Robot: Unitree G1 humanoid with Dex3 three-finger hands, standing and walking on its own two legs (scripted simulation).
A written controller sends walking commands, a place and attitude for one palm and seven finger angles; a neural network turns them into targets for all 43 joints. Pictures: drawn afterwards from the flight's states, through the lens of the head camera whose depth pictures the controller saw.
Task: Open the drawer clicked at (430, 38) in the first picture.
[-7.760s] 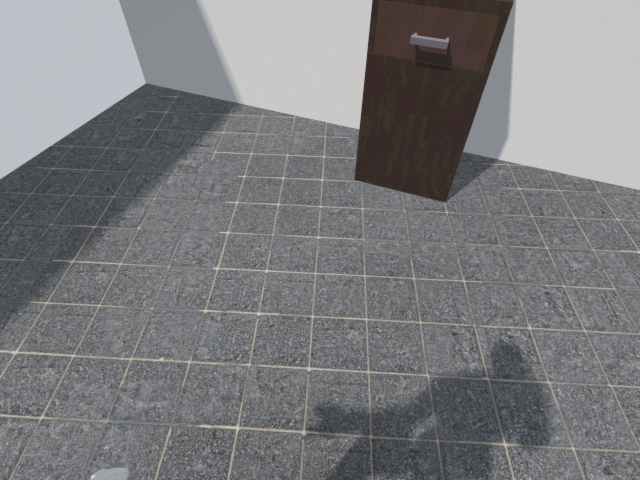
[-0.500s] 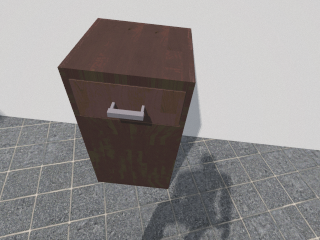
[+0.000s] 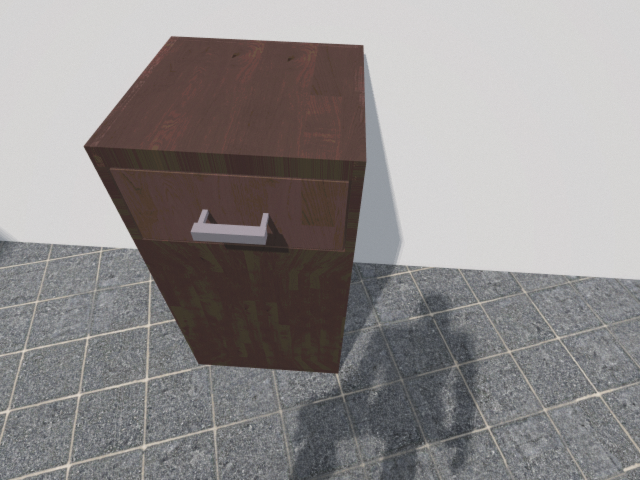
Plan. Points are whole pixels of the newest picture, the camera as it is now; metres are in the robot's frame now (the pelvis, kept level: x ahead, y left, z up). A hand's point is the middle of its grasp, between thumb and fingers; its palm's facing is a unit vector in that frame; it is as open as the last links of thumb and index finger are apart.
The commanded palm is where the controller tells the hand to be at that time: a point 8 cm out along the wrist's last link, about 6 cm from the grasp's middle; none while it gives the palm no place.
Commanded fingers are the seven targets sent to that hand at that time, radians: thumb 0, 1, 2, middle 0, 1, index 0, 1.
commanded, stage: come to a stop and stand still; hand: left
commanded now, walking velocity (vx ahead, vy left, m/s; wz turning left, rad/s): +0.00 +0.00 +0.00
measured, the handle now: (232, 225) +0.54 +0.19 -0.04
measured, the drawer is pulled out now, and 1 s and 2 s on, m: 0.00 0.00 0.00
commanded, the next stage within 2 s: look again from close up in 0.54 s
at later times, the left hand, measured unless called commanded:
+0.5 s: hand out of the picture +0.00 +0.22 -0.17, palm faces +0.01 -0.98 -0.21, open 7.4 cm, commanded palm none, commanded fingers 0.00 0.90 0.90 -0.20 -0.30 -0.20 -0.30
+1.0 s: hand out of the picture -0.02 +0.18 -0.17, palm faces +0.03 -0.99 -0.15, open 7.4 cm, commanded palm none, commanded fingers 0.00 0.90 0.90 -0.20 -0.30 -0.20 -0.30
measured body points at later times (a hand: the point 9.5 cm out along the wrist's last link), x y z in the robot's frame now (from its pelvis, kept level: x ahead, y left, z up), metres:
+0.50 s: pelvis -0.01 +0.04 +0.00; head -0.02 +0.04 +0.45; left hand +0.00 +0.27 -0.15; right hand +0.02 -0.19 -0.15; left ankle +0.01 +0.12 -0.73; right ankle +0.02 -0.10 -0.73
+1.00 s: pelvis -0.01 +0.03 +0.01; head -0.01 +0.03 +0.46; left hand -0.02 +0.23 -0.16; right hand -0.02 -0.18 -0.16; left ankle +0.01 +0.12 -0.73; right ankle +0.02 -0.11 -0.73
